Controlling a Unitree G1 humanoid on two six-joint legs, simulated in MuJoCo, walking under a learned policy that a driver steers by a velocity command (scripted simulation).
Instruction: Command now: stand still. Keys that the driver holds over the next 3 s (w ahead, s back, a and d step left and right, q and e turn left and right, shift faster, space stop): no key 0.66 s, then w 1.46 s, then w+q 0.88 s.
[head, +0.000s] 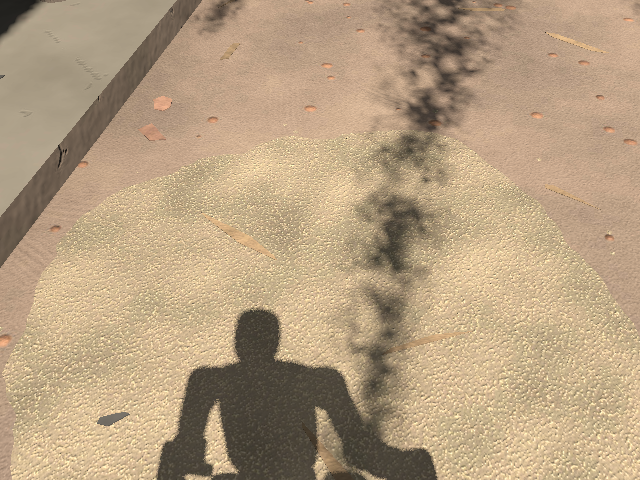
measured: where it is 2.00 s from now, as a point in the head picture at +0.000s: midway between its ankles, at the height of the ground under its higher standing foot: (325, 442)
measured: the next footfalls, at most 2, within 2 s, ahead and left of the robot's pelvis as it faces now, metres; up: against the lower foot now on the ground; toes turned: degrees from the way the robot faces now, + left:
right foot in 1.34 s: +0.43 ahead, -0.09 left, +0.00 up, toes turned -1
left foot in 1.90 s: +0.76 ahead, +0.13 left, +0.00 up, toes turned +3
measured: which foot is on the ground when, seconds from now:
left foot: down 0.00-1.00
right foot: down 0.00-0.90, up 0.92-1.00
